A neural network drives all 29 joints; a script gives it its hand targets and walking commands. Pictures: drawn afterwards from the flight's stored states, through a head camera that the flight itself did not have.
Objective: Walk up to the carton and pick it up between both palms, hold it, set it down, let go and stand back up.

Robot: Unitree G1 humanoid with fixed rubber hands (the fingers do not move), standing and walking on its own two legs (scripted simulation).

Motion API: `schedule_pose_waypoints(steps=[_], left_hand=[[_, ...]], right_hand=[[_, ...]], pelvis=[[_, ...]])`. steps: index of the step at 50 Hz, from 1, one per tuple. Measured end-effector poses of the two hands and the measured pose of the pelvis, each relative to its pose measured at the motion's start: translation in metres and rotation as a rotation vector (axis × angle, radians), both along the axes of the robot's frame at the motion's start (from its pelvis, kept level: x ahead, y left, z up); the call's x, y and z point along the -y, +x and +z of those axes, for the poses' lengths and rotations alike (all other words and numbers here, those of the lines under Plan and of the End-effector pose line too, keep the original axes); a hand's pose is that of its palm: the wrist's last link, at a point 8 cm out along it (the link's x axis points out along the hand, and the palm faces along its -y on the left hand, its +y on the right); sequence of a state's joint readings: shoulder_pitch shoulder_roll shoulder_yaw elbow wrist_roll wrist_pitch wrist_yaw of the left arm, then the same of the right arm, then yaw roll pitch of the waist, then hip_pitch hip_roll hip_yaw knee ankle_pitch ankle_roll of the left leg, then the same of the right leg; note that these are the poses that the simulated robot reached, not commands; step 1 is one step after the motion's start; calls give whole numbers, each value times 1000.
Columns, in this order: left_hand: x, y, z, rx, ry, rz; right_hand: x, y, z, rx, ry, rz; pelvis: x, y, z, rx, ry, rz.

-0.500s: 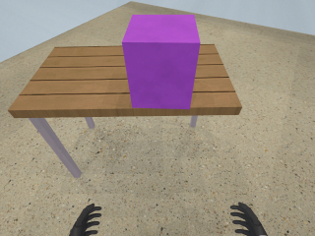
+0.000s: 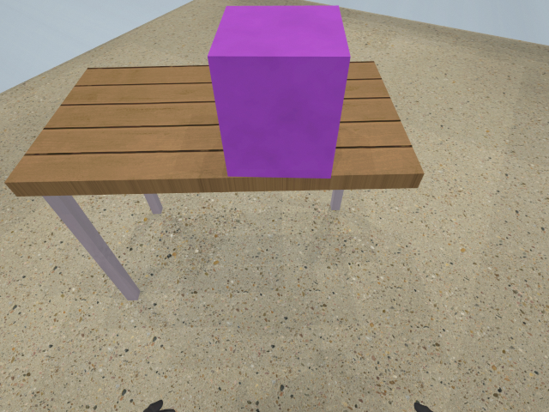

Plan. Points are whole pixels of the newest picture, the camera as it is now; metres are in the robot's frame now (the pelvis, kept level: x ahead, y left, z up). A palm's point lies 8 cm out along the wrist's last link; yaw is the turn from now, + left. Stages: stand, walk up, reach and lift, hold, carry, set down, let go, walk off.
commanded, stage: stand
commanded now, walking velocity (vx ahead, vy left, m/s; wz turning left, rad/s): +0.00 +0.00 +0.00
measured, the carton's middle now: (280, 95) +0.72 +0.00 +0.08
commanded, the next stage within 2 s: walk up in 0.74 s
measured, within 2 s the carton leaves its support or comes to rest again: neither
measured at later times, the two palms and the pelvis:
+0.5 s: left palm out of the picture +0.03 +0.22 -0.12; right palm out of the picture +0.03 -0.22 -0.12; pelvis -0.02 +0.00 +0.01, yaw +0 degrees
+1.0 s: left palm out of the picture -0.02 +0.21 -0.13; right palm out of the picture -0.02 -0.21 -0.13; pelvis -0.02 +0.00 +0.02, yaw -1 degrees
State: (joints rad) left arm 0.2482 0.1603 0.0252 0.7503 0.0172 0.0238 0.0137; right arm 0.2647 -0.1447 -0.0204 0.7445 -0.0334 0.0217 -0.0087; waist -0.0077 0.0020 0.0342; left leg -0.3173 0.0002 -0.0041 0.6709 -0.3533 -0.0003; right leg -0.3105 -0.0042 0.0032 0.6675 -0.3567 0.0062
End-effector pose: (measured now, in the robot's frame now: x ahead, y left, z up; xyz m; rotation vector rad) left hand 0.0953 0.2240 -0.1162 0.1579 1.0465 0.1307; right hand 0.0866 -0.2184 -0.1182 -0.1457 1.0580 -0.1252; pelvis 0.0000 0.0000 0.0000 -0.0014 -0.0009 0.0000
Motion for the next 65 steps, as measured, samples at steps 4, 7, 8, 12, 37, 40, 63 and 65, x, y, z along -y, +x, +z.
schedule_pose_waypoints(steps=[4, 7, 8, 12, 37, 40, 63, 65], left_hand=[[-1, -4, -1, -15, 1, 10], [0, -9, -1, -26, -2, 16], [1, -11, -1, -28, -3, 20], [5, -20, -2, -42, -13, 32], [8, -103, -11, -267, -24, 104], [12, -104, -11, -269, -34, 104], [-106, -71, -23, -327, 43, 109], [-114, -43, -20, -299, 36, 76]], right_hand=[[6, -7, 0, -23, -15, -16], [5, -11, 0, -30, -13, -25], [4, -12, -1, -32, -11, -26], [1, -16, -1, -36, -1, -29], [1, -85, -9, -221, 8, -85], [0, -89, -9, -233, 10, -91], [-50, -50, -2, -187, -51, -99], [-65, -60, -1, -220, -42, -132]], pelvis=[[0, -2, 2, -3, 0, 0], [0, -3, 3, -1, -1, 2], [0, -3, 3, 0, -1, 3], [0, -4, 5, 7, 1, 0], [0, -20, 14, 20, 0, -1], [1, -19, 15, 22, -1, 0], [-76, 24, 5, -28, 25, -37], [-86, 40, 8, -28, 6, -50]])
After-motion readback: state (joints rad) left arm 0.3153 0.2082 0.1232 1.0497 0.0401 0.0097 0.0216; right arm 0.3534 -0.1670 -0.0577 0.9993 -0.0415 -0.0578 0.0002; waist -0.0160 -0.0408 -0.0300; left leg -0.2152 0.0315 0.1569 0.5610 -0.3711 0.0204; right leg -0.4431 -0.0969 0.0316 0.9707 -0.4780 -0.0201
